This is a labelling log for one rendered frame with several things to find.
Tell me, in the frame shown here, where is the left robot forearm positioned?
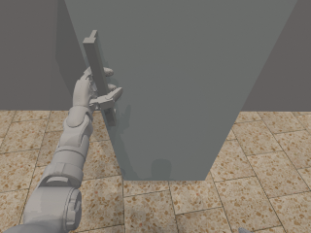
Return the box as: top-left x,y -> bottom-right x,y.
22,106 -> 93,224

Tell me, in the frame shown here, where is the handle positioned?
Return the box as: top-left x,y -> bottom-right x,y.
83,30 -> 117,126

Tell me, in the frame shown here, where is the fridge door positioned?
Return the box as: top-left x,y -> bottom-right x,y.
64,0 -> 297,181

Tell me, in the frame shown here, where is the robot left upper arm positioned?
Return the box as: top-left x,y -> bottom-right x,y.
2,186 -> 82,233

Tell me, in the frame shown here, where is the robot left hand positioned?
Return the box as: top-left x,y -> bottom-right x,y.
73,66 -> 123,114

